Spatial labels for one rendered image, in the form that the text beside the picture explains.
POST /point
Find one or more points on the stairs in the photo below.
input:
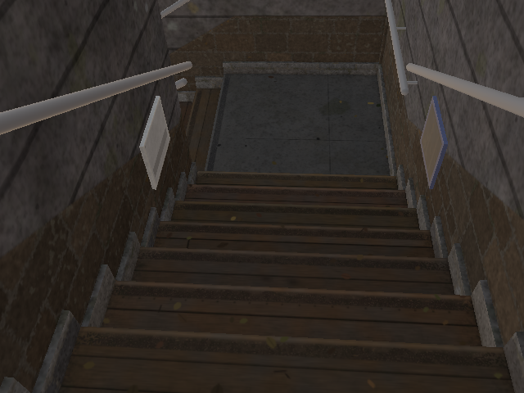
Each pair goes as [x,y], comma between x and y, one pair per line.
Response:
[288,283]
[198,118]

